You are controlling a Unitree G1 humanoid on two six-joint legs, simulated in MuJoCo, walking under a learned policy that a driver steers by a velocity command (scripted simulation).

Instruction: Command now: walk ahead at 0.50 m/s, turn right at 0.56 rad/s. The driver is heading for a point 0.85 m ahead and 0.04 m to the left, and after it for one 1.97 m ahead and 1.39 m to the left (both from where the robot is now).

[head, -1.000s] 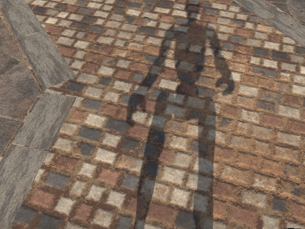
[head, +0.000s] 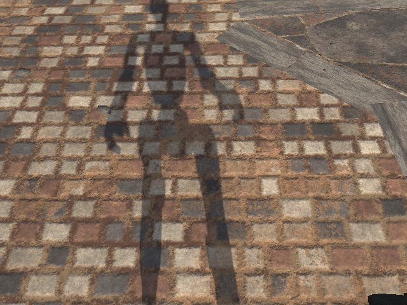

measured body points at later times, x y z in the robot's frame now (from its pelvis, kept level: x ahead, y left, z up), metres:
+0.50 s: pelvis +0.27 +0.04 +0.00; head +0.30 +0.04 +0.45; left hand +0.52 +0.24 -0.09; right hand +0.23 -0.24 -0.12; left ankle +0.26 +0.15 -0.75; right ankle +0.36 -0.14 -0.69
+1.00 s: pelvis +0.52 -0.06 +0.00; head +0.54 -0.06 +0.45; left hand +0.57 +0.22 -0.12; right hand +0.67 -0.34 -0.10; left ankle +0.67 +0.10 -0.68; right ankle +0.46 -0.15 -0.75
